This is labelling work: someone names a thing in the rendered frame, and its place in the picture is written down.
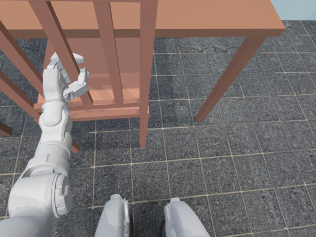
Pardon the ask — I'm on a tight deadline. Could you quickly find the robot left thigh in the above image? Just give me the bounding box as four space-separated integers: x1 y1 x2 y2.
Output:
94 198 130 237

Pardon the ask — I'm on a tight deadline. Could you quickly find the robot left hand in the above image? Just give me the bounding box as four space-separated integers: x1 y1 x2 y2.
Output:
43 52 90 105

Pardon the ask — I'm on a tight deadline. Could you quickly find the robot right thigh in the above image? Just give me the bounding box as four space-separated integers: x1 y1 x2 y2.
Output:
164 201 210 237

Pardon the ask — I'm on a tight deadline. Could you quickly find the left robot upper arm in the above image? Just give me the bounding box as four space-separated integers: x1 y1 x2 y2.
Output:
0 173 73 237

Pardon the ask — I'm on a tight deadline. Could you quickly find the table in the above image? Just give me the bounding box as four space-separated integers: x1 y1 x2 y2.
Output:
0 0 285 136

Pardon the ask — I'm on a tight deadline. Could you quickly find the robot left forearm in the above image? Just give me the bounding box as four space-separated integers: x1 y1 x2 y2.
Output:
8 101 73 218

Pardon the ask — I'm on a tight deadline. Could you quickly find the chair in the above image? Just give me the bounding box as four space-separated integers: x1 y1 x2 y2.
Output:
0 0 158 153

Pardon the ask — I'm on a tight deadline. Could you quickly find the robot thigh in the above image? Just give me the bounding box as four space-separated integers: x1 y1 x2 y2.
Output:
94 198 130 237
164 201 210 237

